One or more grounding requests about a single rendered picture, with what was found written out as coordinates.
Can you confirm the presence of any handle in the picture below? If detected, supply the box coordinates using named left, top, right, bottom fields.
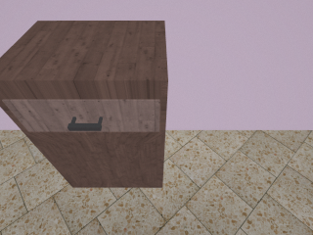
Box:
left=67, top=117, right=103, bottom=131

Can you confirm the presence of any drawer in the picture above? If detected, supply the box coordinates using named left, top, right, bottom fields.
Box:
left=2, top=99, right=160, bottom=132

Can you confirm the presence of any cabinet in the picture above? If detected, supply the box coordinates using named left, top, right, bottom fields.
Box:
left=0, top=21, right=168, bottom=188

